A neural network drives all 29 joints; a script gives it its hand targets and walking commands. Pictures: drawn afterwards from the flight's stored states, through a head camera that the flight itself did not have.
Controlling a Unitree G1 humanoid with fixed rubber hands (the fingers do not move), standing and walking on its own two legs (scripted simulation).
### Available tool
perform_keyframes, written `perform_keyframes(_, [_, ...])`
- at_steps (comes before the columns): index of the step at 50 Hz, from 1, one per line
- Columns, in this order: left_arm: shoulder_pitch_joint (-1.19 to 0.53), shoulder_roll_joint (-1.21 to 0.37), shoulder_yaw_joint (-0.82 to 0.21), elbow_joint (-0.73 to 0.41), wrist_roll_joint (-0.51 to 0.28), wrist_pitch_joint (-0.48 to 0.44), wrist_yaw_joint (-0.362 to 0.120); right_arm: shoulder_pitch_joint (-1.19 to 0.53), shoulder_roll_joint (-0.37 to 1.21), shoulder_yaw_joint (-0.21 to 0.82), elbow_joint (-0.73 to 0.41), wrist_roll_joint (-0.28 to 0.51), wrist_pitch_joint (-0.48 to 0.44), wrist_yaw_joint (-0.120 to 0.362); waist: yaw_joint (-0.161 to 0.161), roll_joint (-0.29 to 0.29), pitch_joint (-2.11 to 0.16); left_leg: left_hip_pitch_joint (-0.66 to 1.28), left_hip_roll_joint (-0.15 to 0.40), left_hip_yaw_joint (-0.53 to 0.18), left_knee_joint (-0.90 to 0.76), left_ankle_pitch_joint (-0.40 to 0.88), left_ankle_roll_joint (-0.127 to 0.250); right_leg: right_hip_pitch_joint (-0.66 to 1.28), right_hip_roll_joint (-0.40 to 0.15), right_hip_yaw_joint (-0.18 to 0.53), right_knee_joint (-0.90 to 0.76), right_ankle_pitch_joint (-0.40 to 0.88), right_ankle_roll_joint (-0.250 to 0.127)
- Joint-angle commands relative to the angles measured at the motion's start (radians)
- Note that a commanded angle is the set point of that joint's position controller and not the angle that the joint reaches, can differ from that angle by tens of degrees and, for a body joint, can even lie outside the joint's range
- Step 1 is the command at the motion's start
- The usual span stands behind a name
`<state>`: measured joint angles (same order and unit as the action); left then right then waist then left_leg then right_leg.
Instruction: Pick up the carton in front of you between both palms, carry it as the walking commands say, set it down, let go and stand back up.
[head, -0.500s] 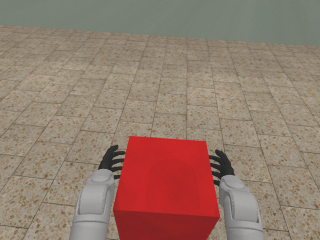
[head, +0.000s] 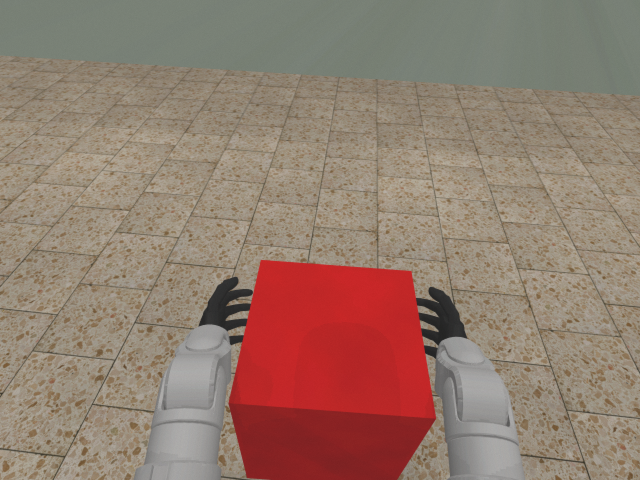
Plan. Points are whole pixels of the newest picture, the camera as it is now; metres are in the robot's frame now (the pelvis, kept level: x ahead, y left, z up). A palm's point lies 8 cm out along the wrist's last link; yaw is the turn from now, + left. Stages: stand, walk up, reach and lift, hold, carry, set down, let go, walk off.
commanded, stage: carry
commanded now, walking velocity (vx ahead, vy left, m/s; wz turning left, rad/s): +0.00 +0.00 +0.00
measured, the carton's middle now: (327, 376) +0.28 +0.00 -0.05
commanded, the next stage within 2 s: none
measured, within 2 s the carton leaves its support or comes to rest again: neither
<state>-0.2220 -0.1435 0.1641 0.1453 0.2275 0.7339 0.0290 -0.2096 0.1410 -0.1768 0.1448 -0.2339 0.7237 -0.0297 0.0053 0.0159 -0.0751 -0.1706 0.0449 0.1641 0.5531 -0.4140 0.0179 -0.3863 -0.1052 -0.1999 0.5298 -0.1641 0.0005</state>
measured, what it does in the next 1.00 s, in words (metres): stands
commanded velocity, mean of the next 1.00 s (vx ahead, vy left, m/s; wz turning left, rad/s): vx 0.00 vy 0.00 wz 0.00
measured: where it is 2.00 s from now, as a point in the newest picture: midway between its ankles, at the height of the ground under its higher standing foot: outside the picture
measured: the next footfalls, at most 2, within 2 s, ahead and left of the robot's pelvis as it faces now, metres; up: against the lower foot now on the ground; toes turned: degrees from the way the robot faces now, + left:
none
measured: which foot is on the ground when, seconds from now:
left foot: down 0.00-1.00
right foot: down 0.00-1.00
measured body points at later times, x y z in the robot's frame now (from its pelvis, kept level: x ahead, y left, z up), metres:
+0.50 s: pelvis -0.01 +0.00 +0.00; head -0.02 +0.00 +0.45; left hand +0.29 +0.15 +0.04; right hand +0.29 -0.15 +0.03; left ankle -0.07 +0.09 -0.73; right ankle +0.07 -0.13 -0.73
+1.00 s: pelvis -0.02 -0.01 +0.00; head -0.02 -0.02 +0.45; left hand +0.29 +0.14 +0.04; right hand +0.29 -0.16 +0.03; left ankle -0.07 +0.09 -0.73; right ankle +0.07 -0.13 -0.73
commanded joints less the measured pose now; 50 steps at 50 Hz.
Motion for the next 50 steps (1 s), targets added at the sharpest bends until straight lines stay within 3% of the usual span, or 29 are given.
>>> perform_keyframes(1, [-0.428, -0.88, -0.547, -0.059, -0.235, -0.027, -0.224, -0.432, 0.869, 0.559, -0.048, 0.253, -0.017, 0.236, -0.006, 0.006, -0.235, -0.014, 0.108, -0.086, -0.109, 0.441, -0.009, 0.179, -0.065, 0.076, 0.005, 0.223, -0.016])
perform_keyframes(2, [-0.407, -0.88, -0.521, -0.011, -0.217, -0.022, -0.227, -0.459, 0.84, 0.554, -0.042, 0.253, -0.011, 0.238, -0.005, 0.063, -0.21, -0.044, 0.134, -0.088, -0.074, 0.477, 0.006, 0.185, -0.062, 0.075, -0.022, 0.223, -0.011])
perform_keyframes(3, [-0.445, -0.858, -0.54, -0.058, -0.23, -0.026, -0.225, -0.43, 0.859, 0.538, -0.015, 0.231, -0.005, 0.239, -0.002, -0.016, -0.224, -0.024, 0.124, -0.088, -0.095, 0.488, -0.009, 0.19, -0.058, 0.064, 0.0, 0.252, -0.013])
perform_keyframes(4, [-0.422, -0.849, -0.536, -0.041, -0.226, -0.015, -0.228, -0.425, 0.86, 0.544, -0.046, 0.235, -0.011, 0.235, -0.007, 0.026, -0.257, -0.002, 0.124, -0.077, -0.081, 0.446, -0.011, 0.205, -0.06, 0.065, 0.003, 0.256, -0.023])
perform_keyframes(8, [-0.446, -0.887, -0.553, -0.076, -0.239, -0.03, -0.227, -0.44, 0.873, 0.545, -0.019, 0.261, -0.017, 0.244, -0.008, 0.02, -0.261, -0.045, 0.116, -0.085, -0.09, 0.395, 0.001, 0.239, -0.075, 0.079, -0.014, 0.247, -0.002])
perform_keyframes(10, [-0.442, -0.915, -0.537, -0.057, -0.25, -0.041, -0.232, -0.46, 0.883, 0.587, -0.047, 0.262, -0.019, 0.241, -0.004, -0.045, -0.277, -0.016, 0.11, -0.081, -0.092, 0.441, -0.002, 0.232, -0.072, 0.092, 0.005, 0.293, -0.022])
perform_keyframes(12, [-0.463, -0.914, -0.574, -0.059, -0.263, -0.028, -0.231, -0.412, 0.871, 0.554, -0.018, 0.24, -0.017, 0.242, 0.002, 0.022, -0.267, -0.036, 0.113, -0.083, -0.096, 0.344, -0.01, 0.233, -0.079, 0.091, -0.018, 0.241, -0.021])
perform_keyframes(13, [-0.468, -0.895, -0.548, -0.071, -0.257, -0.034, -0.231, -0.448, 0.872, 0.549, -0.045, 0.241, -0.016, 0.238, 0.0, -0.021, -0.248, -0.053, 0.121, -0.087, -0.095, 0.319, 0.003, 0.232, -0.068, 0.087, -0.029, 0.228, -0.009])
perform_keyframes(14, [-0.414, -0.881, -0.521, 0.001, -0.229, -0.025, -0.234, -0.453, 0.848, 0.549, -0.035, 0.246, -0.014, 0.236, 0.001, 0.016, -0.224, -0.054, 0.111, -0.083, -0.121, 0.311, 0.007, 0.207, -0.087, 0.099, -0.034, 0.216, -0.024])
perform_keyframes(16, [-0.432, -0.854, -0.515, -0.009, -0.23, -0.023, -0.23, -0.454, 0.866, 0.526, -0.009, 0.246, -0.016, 0.238, -0.009, 0.0, -0.199, -0.036, 0.126, -0.085, -0.096, 0.418, -0.004, 0.182, -0.061, 0.075, -0.03, 0.262, -0.002])
perform_keyframes(17, [-0.464, -0.895, -0.555, -0.071, -0.249, -0.031, -0.233, -0.434, 0.874, 0.539, -0.036, 0.236, -0.02, 0.238, -0.004, 0.022, -0.254, -0.013, 0.12, -0.085, -0.102, 0.379, -0.002, 0.2, -0.077, 0.084, -0.025, 0.235, -0.02])
perform_keyframes(19, [-0.437, -0.889, -0.528, -0.025, -0.233, -0.031, -0.234, -0.497, 0.872, 0.571, -0.051, 0.259, -0.019, 0.24, -0.002, -0.028, -0.243, -0.051, 0.119, -0.09, -0.087, 0.359, 0.008, 0.226, -0.066, 0.073, -0.034, 0.238, -0.02])
perform_keyframes(20, [-0.484, -0.889, -0.601, -0.117, -0.271, -0.045, -0.235, -0.456, 0.894, 0.575, -0.068, 0.264, -0.02, 0.241, -0.004, 0.002, -0.276, 0.006, 0.099, -0.062, -0.095, 0.361, -0.006, 0.218, -0.083, 0.076, -0.023, 0.28, -0.016])
perform_keyframes(21, [-0.491, -0.91, -0.552, -0.071, -0.242, -0.035, -0.238, -0.471, 0.906, 0.551, -0.047, 0.253, -0.019, 0.238, -0.002, 0.026, -0.264, -0.015, 0.11, -0.074, -0.112, 0.392, -0.002, 0.218, -0.084, 0.09, -0.019, 0.254, -0.018])
perform_keyframes(22, [-0.443, -0.909, -0.548, -0.012, -0.248, -0.028, -0.236, -0.469, 0.877, 0.57, -0.044, 0.255, -0.021, 0.241, 0.0, -0.014, -0.236, -0.014, 0.12, -0.084, -0.101, 0.393, 0.008, 0.198, -0.063, 0.077, -0.019, 0.239, -0.013])
perform_keyframes(25, [-0.446, -0.87, -0.504, 0.012, -0.219, -0.026, -0.233, -0.432, 0.848, 0.5, 0.042, 0.208, -0.002, 0.238, 0.002, 0.007, -0.194, -0.057, 0.119, -0.093, -0.147, 0.289, 0.008, 0.187, -0.07, 0.093, -0.041, 0.14, -0.015])
perform_keyframes(26, [-0.42, -0.878, -0.525, -0.04, -0.222, -0.034, -0.229, -0.453, 0.883, 0.556, -0.036, 0.246, -0.019, 0.242, 0.004, -0.032, -0.237, -0.034, 0.123, -0.086, -0.141, 0.278, 0.01, 0.214, -0.07, 0.092, -0.033, 0.178, -0.013])
perform_keyframes(27, [-0.451, -0.89, -0.509, -0.013, -0.212, -0.027, -0.234, -0.523, 0.888, 0.566, -0.079, 0.252, -0.026, 0.239, -0.006, 0.013, -0.187, -0.07, 0.131, -0.092, -0.13, 0.254, 0.016, 0.214, -0.072, 0.091, -0.055, 0.176, -0.019])
perform_keyframes(28, [-0.47, -0.885, -0.511, -0.039, -0.239, -0.03, -0.238, -0.477, 0.88, 0.542, -0.03, 0.251, -0.013, 0.238, -0.006, -0.015, -0.208, -0.049, 0.117, -0.091, -0.148, 0.251, 0.006, 0.201, -0.066, 0.098, -0.047, 0.147, -0.015])
perform_keyframes(31, [-0.471, -0.902, -0.563, -0.044, -0.277, -0.031, -0.242, -0.444, 0.891, 0.548, -0.029, 0.254, -0.009, 0.234, 0.002, 0.01, -0.2, -0.054, 0.116, -0.09, -0.146, 0.35, 0.012, 0.184, -0.075, 0.089, -0.056, 0.19, -0.01])
perform_keyframes(33, [-0.421, -0.855, -0.497, 0.008, -0.213, -0.027, -0.237, -0.43, 0.891, 0.528, 0.019, 0.236, -0.015, 0.242, -0.002, -0.003, -0.222, -0.023, 0.122, -0.09, -0.113, 0.389, 0.013, 0.188, -0.066, 0.084, -0.047, 0.209, -0.009])
perform_keyframes(34, [-0.43, -0.886, -0.553, -0.054, -0.238, -0.037, -0.234, -0.429, 0.887, 0.542, -0.015, 0.242, -0.023, 0.238, -0.003, 0.003, -0.244, -0.032, 0.121, -0.081, -0.109, 0.409, 0.02, 0.208, -0.066, 0.087, -0.045, 0.227, -0.001])
perform_keyframes(35, [-0.45, -0.894, -0.537, -0.047, -0.246, -0.039, -0.235, -0.454, 0.898, 0.565, -0.037, 0.244, -0.031, 0.241, -0.004, -0.012, -0.257, 0.0, 0.107, -0.076, -0.106, 0.36, -0.007, 0.197, -0.07, 0.079, -0.029, 0.225, -0.006])
perform_keyframes(37, [-0.486, -0.905, -0.561, -0.086, -0.259, -0.04, -0.236, -0.448, 0.886, 0.557, -0.047, 0.243, -0.022, 0.238, -0.007, -0.003, -0.241, -0.065, 0.103, -0.067, -0.103, 0.259, 0.004, 0.229, -0.079, 0.097, -0.045, 0.256, -0.008])
perform_keyframes(40, [-0.388, -0.865, -0.514, -0.021, -0.232, -0.021, -0.234, -0.436, 0.869, 0.563, -0.031, 0.247, -0.011, 0.232, -0.004, -0.049, -0.247, -0.017, 0.112, -0.088, -0.126, 0.339, 0.002, 0.206, -0.082, 0.093, -0.024, 0.241, -0.024])
perform_keyframes(42, [-0.421, -0.878, -0.536, -0.035, -0.235, -0.026, -0.233, -0.421, 0.891, 0.564, -0.023, 0.252, -0.013, 0.24, -0.008, 0.009, -0.296, -0.019, 0.107, -0.076, -0.09, 0.385, -0.003, 0.237, -0.091, 0.096, -0.023, 0.286, -0.014])
perform_keyframes(45, [-0.446, -0.861, -0.524, -0.064, -0.229, -0.033, -0.235, -0.444, 0.885, 0.558, -0.056, 0.237, -0.021, 0.24, -0.004, -0.046, -0.206, -0.075, 0.128, -0.07, -0.091, 0.297, -0.002, 0.203, -0.056, 0.076, -0.061, 0.241, -0.011])
perform_keyframes(47, [-0.442, -0.878, -0.534, -0.032, -0.225, -0.031, -0.234, -0.462, 0.888, 0.544, -0.012, 0.239, -0.02, 0.24, -0.002, -0.01, -0.22, -0.078, 0.125, -0.092, -0.129, 0.222, 0.002, 0.21, -0.083, 0.104, -0.052, 0.186, -0.013])
perform_keyframes(50, [-0.421, -0.881, -0.526, -0.024, -0.234, -0.031, -0.235, -0.455, 0.89, 0.578, -0.032, 0.248, -0.022, 0.238, -0.002, -0.053, -0.262, -0.049, 0.107, -0.089, -0.116, 0.151, 0.0, 0.214, -0.072, 0.116, -0.073, 0.163, -0.021])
